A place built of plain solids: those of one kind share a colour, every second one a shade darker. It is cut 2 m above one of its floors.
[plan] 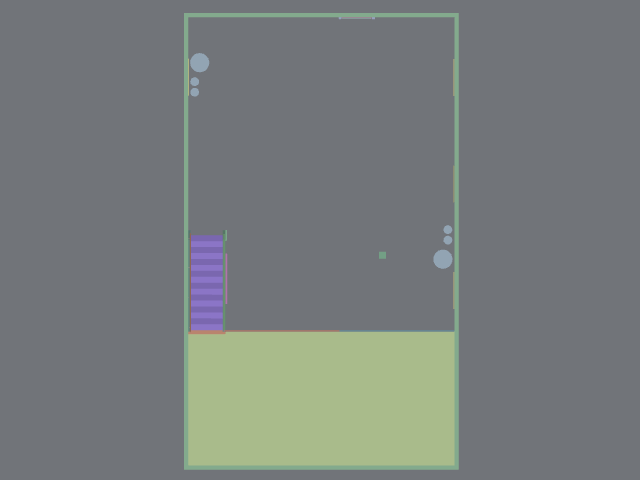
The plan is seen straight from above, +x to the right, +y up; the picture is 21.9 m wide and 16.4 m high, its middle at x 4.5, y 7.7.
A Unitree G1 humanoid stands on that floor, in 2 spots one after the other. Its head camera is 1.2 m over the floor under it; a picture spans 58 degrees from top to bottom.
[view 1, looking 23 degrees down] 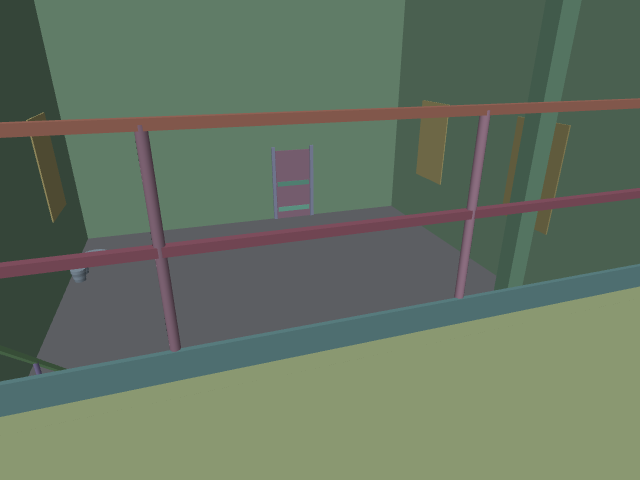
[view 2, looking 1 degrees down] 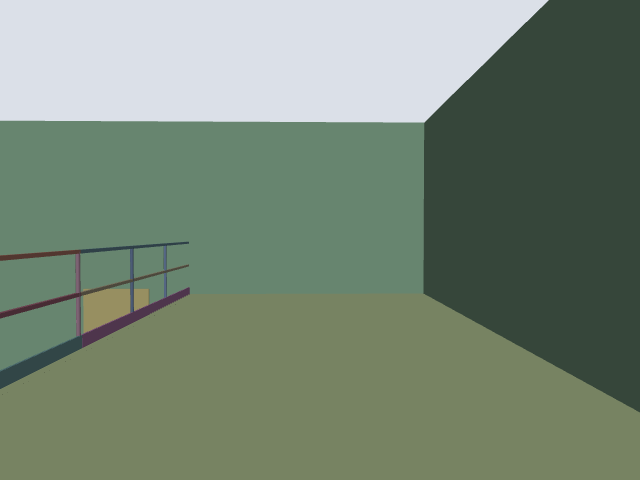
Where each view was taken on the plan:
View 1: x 2.64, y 3.08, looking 72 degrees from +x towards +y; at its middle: ground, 11.65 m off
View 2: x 0.64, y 2.18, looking -1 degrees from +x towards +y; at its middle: wall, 8.46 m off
